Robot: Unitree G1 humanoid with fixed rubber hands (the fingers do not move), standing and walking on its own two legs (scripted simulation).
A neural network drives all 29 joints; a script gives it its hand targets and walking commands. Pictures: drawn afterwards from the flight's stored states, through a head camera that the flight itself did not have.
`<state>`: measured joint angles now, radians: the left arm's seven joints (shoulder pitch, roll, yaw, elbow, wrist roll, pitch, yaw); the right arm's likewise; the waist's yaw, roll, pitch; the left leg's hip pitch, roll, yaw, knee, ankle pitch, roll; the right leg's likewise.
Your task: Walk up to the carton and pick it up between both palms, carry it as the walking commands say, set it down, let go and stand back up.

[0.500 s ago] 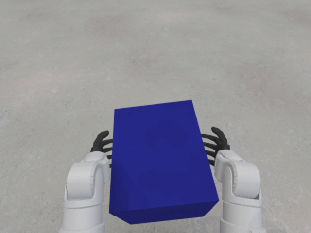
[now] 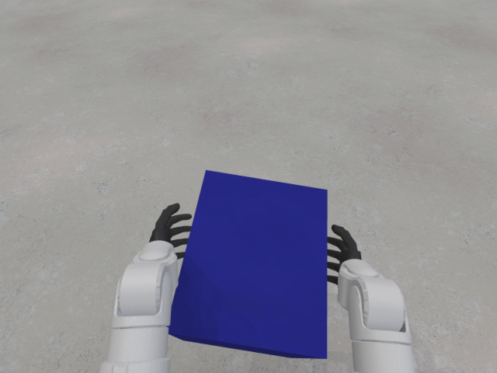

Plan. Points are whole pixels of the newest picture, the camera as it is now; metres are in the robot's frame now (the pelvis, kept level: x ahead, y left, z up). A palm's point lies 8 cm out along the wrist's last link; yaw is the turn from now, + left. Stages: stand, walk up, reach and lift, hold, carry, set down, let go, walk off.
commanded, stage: carry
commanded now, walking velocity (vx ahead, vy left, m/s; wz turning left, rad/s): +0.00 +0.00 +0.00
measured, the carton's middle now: (250, 269) +0.31 +0.00 -0.01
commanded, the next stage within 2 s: none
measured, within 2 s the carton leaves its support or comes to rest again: neither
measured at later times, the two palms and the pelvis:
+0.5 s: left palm (173, 260) +0.27 +0.12 +0.08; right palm (364, 263) +0.27 -0.17 +0.07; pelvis +0.00 -0.02 +0.00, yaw +0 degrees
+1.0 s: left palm (159, 304) +0.21 +0.13 +0.06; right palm (364, 314) +0.19 -0.15 +0.06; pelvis -0.09 +0.01 -0.01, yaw +0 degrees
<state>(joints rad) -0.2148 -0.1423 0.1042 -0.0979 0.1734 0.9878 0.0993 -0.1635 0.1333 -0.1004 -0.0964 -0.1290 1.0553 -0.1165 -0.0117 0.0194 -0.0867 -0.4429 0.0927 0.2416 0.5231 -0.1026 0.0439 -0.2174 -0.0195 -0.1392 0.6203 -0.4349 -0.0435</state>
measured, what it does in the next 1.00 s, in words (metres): lifts its left foot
